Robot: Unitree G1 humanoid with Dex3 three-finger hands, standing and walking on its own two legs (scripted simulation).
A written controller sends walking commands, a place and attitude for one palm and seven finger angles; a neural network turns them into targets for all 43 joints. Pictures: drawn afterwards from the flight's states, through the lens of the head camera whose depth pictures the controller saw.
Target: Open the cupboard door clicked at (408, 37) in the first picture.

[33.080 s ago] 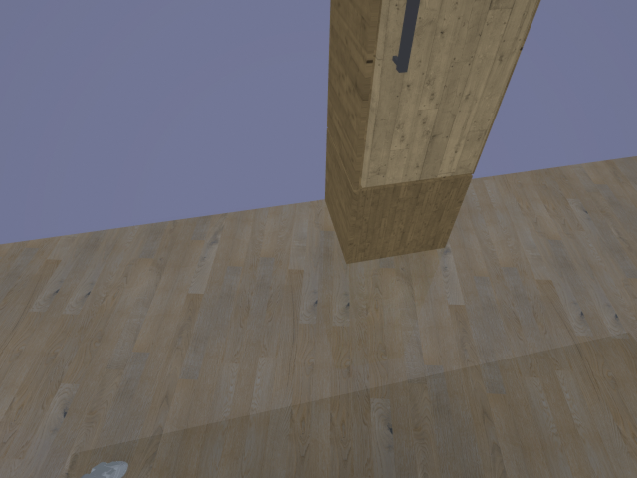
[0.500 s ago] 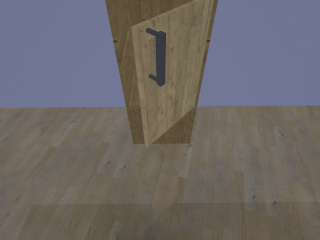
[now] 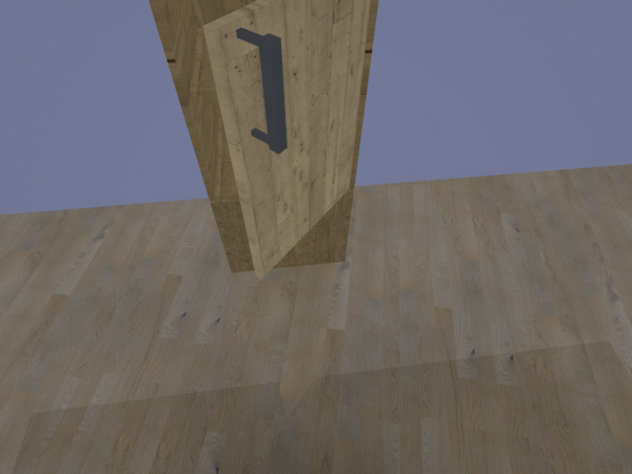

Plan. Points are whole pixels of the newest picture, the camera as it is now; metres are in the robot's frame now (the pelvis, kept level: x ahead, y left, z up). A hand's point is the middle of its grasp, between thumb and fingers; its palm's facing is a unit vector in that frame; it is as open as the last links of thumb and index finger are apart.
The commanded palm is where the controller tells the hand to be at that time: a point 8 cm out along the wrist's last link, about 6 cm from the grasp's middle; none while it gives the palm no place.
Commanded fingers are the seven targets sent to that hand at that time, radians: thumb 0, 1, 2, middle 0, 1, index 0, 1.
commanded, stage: walk to a spot facing it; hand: left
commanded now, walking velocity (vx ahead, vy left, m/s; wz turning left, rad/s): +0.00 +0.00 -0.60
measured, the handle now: (263, 95) +0.59 +0.12 +0.15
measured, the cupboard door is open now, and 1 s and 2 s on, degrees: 46 46 46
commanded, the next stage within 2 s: none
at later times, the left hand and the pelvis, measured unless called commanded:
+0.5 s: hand out of the picture +0.10 +0.15 -0.16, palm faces -0.21 -0.94 -0.25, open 7.4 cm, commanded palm none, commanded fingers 0.00 0.90 0.90 -0.20 -0.30 -0.20 -0.30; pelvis +0.01 -0.03 +0.01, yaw -16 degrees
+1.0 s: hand (274, 418) +0.22 +0.08 -0.16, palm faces -0.54 -0.79 -0.29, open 7.4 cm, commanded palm none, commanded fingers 0.00 0.90 0.90 -0.20 -0.30 -0.20 -0.30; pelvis +0.01 -0.04 -0.01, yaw -35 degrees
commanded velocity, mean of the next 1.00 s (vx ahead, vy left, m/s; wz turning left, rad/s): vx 0.00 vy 0.00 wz -0.60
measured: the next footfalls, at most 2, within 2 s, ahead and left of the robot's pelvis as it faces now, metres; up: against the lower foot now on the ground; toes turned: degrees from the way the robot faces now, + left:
left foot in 0.60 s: +0.11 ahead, +0.09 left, +0.00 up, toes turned -19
right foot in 0.90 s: -0.01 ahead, -0.17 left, +0.00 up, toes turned -35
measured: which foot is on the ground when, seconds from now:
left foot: down 0.00-0.20, up 0.22-0.58, down 0.60-0.90, up 0.92-1.00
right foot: down 0.00-0.58, up 0.60-0.88, down 0.90-1.00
